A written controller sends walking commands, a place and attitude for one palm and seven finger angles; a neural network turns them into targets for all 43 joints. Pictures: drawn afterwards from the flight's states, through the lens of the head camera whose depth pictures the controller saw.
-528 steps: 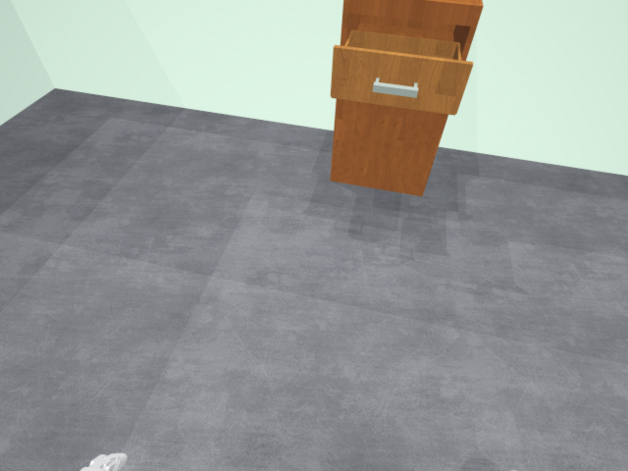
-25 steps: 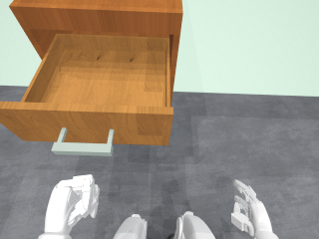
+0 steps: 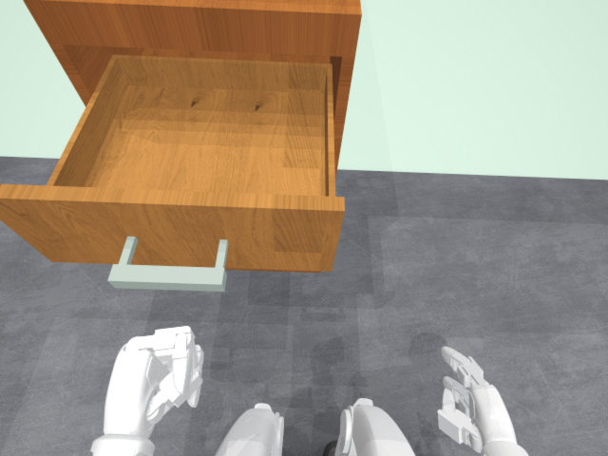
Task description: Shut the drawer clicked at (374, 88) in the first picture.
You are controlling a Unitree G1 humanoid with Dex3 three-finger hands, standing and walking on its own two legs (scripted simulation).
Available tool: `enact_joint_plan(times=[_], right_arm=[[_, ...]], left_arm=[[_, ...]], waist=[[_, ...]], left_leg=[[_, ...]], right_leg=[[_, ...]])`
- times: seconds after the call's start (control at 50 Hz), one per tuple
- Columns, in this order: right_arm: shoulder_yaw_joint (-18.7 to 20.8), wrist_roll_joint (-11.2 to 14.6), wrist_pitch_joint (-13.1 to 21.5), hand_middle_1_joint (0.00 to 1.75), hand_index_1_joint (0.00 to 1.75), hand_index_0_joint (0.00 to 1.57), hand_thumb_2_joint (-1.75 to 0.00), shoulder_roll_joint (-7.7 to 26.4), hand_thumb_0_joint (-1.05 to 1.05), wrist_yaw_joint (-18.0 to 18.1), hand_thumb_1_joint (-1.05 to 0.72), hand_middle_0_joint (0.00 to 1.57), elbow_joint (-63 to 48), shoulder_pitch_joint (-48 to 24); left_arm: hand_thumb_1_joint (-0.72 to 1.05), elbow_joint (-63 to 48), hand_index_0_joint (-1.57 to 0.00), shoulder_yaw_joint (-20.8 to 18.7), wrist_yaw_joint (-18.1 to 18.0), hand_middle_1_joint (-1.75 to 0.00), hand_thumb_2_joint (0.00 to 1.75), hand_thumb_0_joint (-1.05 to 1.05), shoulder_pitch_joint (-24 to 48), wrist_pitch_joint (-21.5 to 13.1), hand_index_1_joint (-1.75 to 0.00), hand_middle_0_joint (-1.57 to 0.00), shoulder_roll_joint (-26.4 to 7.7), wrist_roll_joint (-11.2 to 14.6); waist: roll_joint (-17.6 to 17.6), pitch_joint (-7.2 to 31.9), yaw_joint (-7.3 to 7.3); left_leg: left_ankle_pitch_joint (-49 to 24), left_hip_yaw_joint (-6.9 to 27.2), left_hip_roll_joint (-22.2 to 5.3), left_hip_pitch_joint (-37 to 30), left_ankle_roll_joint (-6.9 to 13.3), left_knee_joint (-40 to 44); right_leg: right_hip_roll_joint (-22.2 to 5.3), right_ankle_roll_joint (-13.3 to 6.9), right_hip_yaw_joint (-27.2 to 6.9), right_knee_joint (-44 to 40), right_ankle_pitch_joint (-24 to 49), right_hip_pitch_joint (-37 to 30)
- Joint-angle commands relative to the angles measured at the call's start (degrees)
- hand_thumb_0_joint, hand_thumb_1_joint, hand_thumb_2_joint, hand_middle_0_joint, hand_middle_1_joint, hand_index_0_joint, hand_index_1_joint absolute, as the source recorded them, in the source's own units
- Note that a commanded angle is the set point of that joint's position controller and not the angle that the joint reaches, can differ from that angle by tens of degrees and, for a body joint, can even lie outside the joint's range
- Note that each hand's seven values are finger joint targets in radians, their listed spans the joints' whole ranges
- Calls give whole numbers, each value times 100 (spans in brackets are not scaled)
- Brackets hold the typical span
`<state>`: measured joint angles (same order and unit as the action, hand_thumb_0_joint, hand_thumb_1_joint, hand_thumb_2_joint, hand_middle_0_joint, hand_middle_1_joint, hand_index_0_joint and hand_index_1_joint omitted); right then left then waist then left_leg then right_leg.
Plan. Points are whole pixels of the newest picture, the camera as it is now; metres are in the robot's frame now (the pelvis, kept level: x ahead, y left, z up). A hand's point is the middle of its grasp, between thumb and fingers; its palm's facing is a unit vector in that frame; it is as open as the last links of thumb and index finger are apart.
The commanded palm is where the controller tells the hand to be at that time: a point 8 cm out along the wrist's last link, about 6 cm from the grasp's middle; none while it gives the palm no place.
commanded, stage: push the drawer shut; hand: left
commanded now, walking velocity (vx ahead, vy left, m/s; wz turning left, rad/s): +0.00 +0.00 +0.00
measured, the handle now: (173, 262) +0.34 +0.19 +0.04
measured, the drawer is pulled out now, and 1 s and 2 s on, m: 0.28 0.25 0.12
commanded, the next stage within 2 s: none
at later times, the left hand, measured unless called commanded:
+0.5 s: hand (196, 326) +0.27 +0.14 +0.04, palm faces +0.02 -1.00 -0.03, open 3.3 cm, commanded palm +0.25 +0.20 +0.04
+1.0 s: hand (201, 298) +0.30 +0.15 +0.03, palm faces +0.00 -1.00 -0.04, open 2.9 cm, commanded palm +0.31 +0.19 +0.04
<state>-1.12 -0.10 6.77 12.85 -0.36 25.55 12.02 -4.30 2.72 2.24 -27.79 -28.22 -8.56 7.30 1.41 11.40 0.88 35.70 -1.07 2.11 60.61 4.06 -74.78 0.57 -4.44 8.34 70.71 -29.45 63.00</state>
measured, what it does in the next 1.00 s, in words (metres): stands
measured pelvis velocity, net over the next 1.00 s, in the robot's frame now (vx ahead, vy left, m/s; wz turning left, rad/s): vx -0.02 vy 0.00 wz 0.01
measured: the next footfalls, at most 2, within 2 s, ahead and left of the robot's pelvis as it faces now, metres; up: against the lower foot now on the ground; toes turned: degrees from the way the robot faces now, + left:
none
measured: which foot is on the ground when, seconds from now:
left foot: down 0.00-1.00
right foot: down 0.00-1.00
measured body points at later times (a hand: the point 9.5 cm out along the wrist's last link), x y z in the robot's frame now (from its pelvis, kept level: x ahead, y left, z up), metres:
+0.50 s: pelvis +0.01 +0.00 +0.01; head +0.10 +0.01 +0.44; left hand +0.26 +0.20 +0.04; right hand +0.18 -0.23 -0.08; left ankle +0.00 +0.08 -0.62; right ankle +0.04 -0.08 -0.62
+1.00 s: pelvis -0.02 +0.00 +0.00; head +0.08 +0.02 +0.44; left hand +0.30 +0.20 +0.03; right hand +0.16 -0.23 -0.10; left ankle +0.00 +0.07 -0.62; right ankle +0.04 -0.08 -0.62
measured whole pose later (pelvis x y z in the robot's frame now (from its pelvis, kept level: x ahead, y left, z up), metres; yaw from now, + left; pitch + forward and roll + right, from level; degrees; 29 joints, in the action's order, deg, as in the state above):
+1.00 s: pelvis -0.02 +0.00 +0.00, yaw +1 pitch +21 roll -3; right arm -2.6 0.2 4.6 13.9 0.4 31.2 10.2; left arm 16.1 -0.5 1.8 2.0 -25.0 -11.7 8.3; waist 1.5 9.7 1.3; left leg 33.4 -0.3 2.6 62.0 4.2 -74.2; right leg 0.0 -4.2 9.2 69.4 -27.2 63.6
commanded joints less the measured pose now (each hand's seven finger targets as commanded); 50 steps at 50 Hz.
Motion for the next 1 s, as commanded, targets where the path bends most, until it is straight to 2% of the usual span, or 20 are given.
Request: enact_joint_plan(times=[0.0,0.02,0.04,0.14,0.16,0.24,0.3,0.32,0.36,0.44,0.48,0.52,0.6,0.66,0.7,0.76,0.82,0.86,0.92,0.98], right_arm=[[295,41,281,30,30,20,-90,705,0,41,-90,20,-876,-153],[292,37,258,30,30,20,-90,706,0,43,-90,20,-862,-142],[287,42,244,30,30,20,-90,696,0,34,-90,20,-883,-151],[261,42,207,30,30,20,-90,764,0,22,-90,20,-848,-99],[264,48,191,30,30,20,-90,791,0,34,-90,20,-822,-88],[250,46,162,30,30,20,-90,804,0,64,-90,20,-834,-51],[249,41,136,30,30,20,-90,788,0,64,-90,20,-799,-45],[254,41,128,30,30,20,-90,799,0,73,-90,20,-782,-23],[247,40,107,30,30,20,-90,765,0,48,-90,20,-761,-7],[253,40,99,30,30,20,-90,787,0,9,-90,20,-676,28],[257,55,74,30,30,20,-90,839,0,4,-90,20,-653,12],[254,45,85,30,30,20,-90,856,0,38,-90,20,-575,5],[271,23,104,30,30,20,-90,876,0,57,-90,20,-470,-5],[277,22,109,30,30,20,-90,885,0,49,-90,20,-398,-45],[273,25,103,30,30,20,-90,908,0,63,-90,20,-332,-47],[257,40,77,30,30,20,-90,928,0,85,-90,20,-255,-77],[232,52,64,30,30,20,-90,959,0,111,-90,20,-203,-114],[224,70,41,30,30,20,-90,970,0,126,-90,20,-170,-116],[194,79,34,30,30,20,-90,978,0,145,-90,20,-124,-125],[186,92,12,30,30,20,-90,992,0,156,-90,20,-76,-101]], left_arm=[[90,-1464,-140,-276,-60,-160,90,0,141,-503,-160,-140,-468,45],[90,-1455,-140,-394,-92,-160,90,0,104,-484,-160,-140,-567,56],[90,-1393,-140,-349,-95,-160,90,0,-5,-455,-160,-140,-475,50],[90,-1122,-140,51,-82,-160,90,0,480,-257,-160,-140,-176,7],[90,-999,-140,-78,-80,-160,90,0,596,-208,-160,-140,-305,11],[90,-852,-140,-171,-54,-160,90,0,958,-96,-160,-140,-393,-33],[90,-927,-140,-399,-111,-160,90,0,1276,-76,-160,-140,-534,45],[90,-865,-140,-586,-154,-160,90,0,1242,-58,-160,-140,-688,69],[90,-859,-140,-600,-166,-160,90,0,1235,-73,-160,-140,-615,122],[90,-643,-140,-344,-80,-160,90,0,1351,-42,-160,-140,-389,123],[90,-452,-140,-306,-17,-160,90,0,1475,-14,-160,-140,-376,134],[90,-387,-140,-283,-11,-160,90,0,2016,-48,-160,-140,-414,130],[90,-220,-140,-451,-40,-160,90,0,2423,-204,-160,-140,-541,106],[90,-216,-140,-357,-36,-160,90,0,2832,-280,-160,-140,-496,97],[90,-119,-140,-416,-46,-160,90,0,3189,-274,-160,-140,-576,101],[90,90,-140,-435,-41,-160,90,0,3690,-220,-160,-140,-621,108],[90,246,-140,-450,-49,-160,90,0,4098,-142,-160,-140,-691,114],[90,436,-140,-542,-51,-160,90,0,4303,-82,-160,-140,-758,125],[90,708,-140,-432,-60,-160,90,0,4733,12,-160,-140,-676,143],[90,1014,-140,-622,-101,-160,90,0,5080,47,-160,-140,-815,141]], waist=[[155,1458,7],[145,1514,-31],[217,1521,-49],[36,1269,191],[-44,1209,198],[-127,1390,148],[66,1632,51],[-18,1703,24],[106,1800,-18],[100,1729,106],[-12,1532,169],[-79,1356,311],[-5,1502,241],[232,1657,279],[224,1671,306],[85,1694,366],[223,1741,365],[111,1783,352],[104,1713,449],[67,1688,410]], left_leg=[[-1614,603,-122,-652,-307,1206],[-1697,599,-116,-639,-311,1214],[-1725,595,-118,-695,-322,1237],[-1656,699,-155,-702,-326,1214],[-1522,671,-141,-572,-305,1188],[-1611,653,-132,-576,-284,1204],[-1823,615,-110,-687,-313,1227],[-1913,585,-109,-647,-309,1213],[-2115,536,-98,-738,-320,1248],[-2406,550,-140,-858,-334,1256],[-2219,575,-155,-773,-323,1279],[-1972,600,-159,-662,-288,1228],[-1867,625,-149,-703,-306,1232],[-1929,639,-154,-861,-311,1202],[-1833,679,-162,-851,-320,1214],[-1562,693,-159,-764,-271,1210],[-1380,717,-149,-809,-251,1258],[-1260,728,-150,-800,-248,1300],[-1060,739,-150,-758,-219,1337],[-842,737,-144,-710,-228,1410]], right_leg=[[-26,178,-709,-873,765,-1505],[-17,165,-705,-861,827,-1570],[-17,166,-687,-856,862,-1561],[-7,203,-593,-868,782,-1260],[-11,209,-638,-916,709,-1298],[-21,201,-654,-893,831,-1481],[-29,200,-687,-891,1054,-1671],[-20,200,-703,-879,1169,-1782],[-32,202,-730,-910,1437,-1963],[-31,209,-674,-915,1707,-1924],[-29,224,-661,-960,1556,-1835],[-28,233,-673,-986,1339,-1655],[-36,218,-683,-938,1153,-1587],[-50,221,-694,-912,1157,-1469],[-54,227,-693,-916,1056,-1446],[-57,250,-734,-978,815,-1436],[-66,240,-740,-1018,646,-1372],[-73,255,-757,-1063,553,-1430],[-72,276,-764,-1119,412,-1345],[-84,275,-785,-1178,239,-1380]])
